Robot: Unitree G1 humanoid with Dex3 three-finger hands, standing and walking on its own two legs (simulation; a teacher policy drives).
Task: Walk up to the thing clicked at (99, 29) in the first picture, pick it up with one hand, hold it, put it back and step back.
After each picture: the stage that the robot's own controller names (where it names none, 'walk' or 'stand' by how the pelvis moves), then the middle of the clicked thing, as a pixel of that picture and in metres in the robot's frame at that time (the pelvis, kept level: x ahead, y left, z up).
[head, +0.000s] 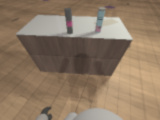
stand; (99, 21) +0.98 -0.04 +0.13
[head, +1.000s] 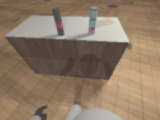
walk; (92, 21) +0.88 +0.06 +0.16
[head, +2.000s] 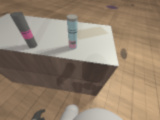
walk; (72, 34) +0.57 +0.21 +0.16
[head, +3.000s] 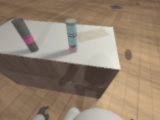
stand; (72, 37) +0.55 +0.18 +0.16
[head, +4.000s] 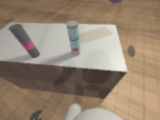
walk; (74, 40) +0.52 +0.15 +0.15
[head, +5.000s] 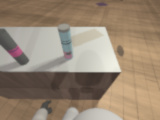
stand; (66, 44) +0.47 +0.19 +0.16
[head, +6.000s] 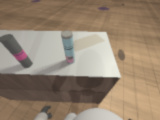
stand; (69, 49) +0.46 +0.19 +0.13
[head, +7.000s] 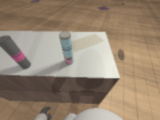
stand; (67, 50) +0.45 +0.20 +0.13
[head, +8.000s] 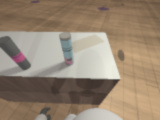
stand; (67, 51) +0.45 +0.19 +0.13
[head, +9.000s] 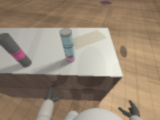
rise first; (68, 47) +0.46 +0.19 +0.13
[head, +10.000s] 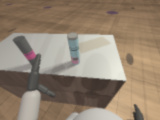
go down; (74, 50) +0.46 +0.18 +0.13
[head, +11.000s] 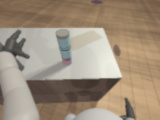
go down; (65, 50) +0.44 +0.17 +0.14
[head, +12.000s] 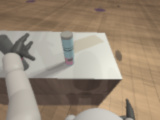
approach; (68, 50) +0.45 +0.17 +0.14
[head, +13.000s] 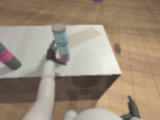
close; (62, 46) +0.45 +0.19 +0.17
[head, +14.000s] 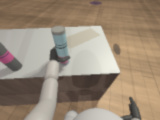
lift; (62, 48) +0.43 +0.18 +0.17
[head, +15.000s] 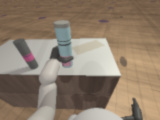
lift; (65, 47) +0.34 +0.16 +0.29
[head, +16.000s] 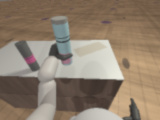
hold; (63, 44) +0.34 +0.17 +0.31
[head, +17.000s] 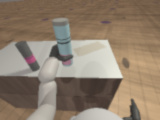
hold; (64, 45) +0.34 +0.17 +0.30
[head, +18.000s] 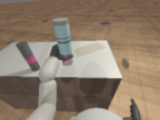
hold; (64, 45) +0.34 +0.16 +0.31
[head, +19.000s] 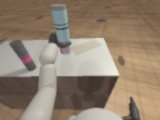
crouch; (62, 32) +0.41 +0.17 +0.34
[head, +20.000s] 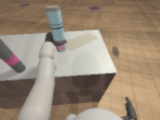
lower; (57, 31) +0.49 +0.19 +0.27
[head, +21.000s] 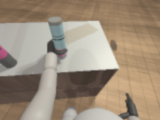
lower; (59, 40) +0.48 +0.19 +0.18
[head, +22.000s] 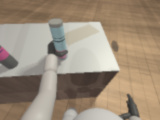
lower; (59, 42) +0.47 +0.19 +0.18
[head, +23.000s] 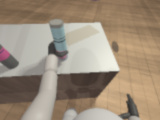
lower; (60, 42) +0.46 +0.19 +0.17
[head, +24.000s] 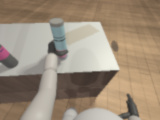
lower; (60, 41) +0.47 +0.19 +0.18
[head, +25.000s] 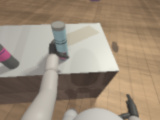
withdraw; (61, 44) +0.46 +0.18 +0.17
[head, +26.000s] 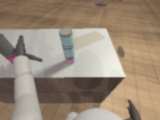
sink last; (68, 49) +0.44 +0.17 +0.16
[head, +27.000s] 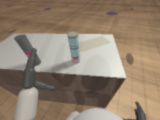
stand; (74, 49) +0.47 +0.18 +0.14
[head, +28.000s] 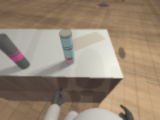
stand; (68, 49) +0.44 +0.18 +0.14
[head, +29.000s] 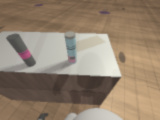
stand; (71, 49) +0.48 +0.18 +0.13
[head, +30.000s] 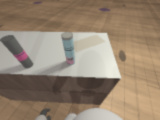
stand; (69, 50) +0.46 +0.18 +0.13
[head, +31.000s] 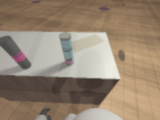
stand; (67, 51) +0.45 +0.19 +0.13
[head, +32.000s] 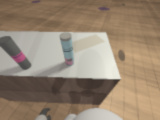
stand; (68, 51) +0.44 +0.19 +0.13
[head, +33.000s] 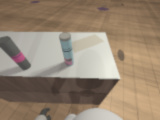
stand; (67, 51) +0.44 +0.19 +0.13
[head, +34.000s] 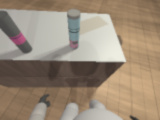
walk; (74, 32) +0.53 +0.15 +0.14
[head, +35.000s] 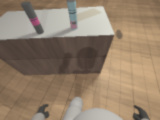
walk; (72, 15) +0.81 +0.24 +0.16
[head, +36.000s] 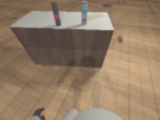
stand; (84, 14) +1.12 +0.16 +0.15
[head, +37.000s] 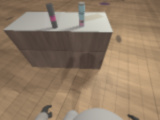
stand; (81, 15) +1.06 +0.17 +0.13
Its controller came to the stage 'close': yes
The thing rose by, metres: 0.22
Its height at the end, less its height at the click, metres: +0.00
